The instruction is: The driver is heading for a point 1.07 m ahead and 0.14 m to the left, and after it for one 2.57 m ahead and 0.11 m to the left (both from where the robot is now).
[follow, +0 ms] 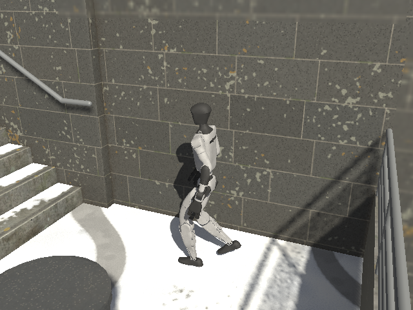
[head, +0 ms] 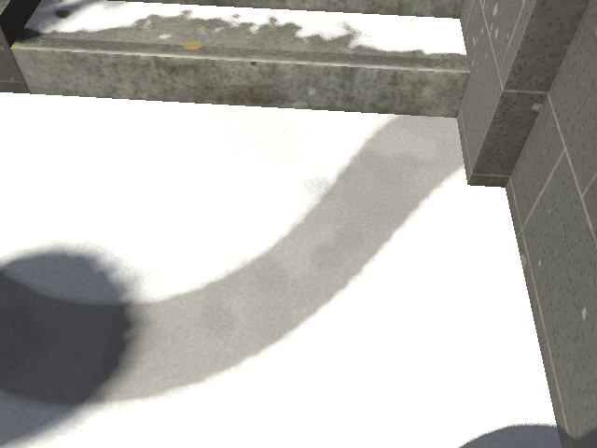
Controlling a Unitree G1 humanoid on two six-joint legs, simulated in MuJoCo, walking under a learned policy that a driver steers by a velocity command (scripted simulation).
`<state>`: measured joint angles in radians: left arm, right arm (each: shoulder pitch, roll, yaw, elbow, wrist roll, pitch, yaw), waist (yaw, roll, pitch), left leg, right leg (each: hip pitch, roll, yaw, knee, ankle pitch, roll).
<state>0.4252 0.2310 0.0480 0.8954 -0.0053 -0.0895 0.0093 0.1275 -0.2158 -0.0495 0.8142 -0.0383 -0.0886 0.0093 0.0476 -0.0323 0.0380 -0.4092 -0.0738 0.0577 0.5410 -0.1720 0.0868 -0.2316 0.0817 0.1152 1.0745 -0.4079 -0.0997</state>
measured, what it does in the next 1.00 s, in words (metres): walks ahead: right foot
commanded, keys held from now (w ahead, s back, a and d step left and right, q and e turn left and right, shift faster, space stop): w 0.68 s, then w+q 0.32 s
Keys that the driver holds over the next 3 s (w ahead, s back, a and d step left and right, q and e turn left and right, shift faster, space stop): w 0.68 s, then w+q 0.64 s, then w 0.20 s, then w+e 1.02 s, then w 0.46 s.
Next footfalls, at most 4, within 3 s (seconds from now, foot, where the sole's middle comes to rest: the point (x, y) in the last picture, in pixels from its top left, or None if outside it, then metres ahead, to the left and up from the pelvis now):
0.46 right None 0.41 -0.08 -0.76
1.04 left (285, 331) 0.72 0.09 -0.76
1.56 right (316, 218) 1.08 0.02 -0.76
2.04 left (231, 171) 1.25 0.28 -0.76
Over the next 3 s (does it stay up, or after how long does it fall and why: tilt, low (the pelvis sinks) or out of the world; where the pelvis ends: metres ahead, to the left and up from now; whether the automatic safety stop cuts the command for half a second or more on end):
stays up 1.48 0.15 0.03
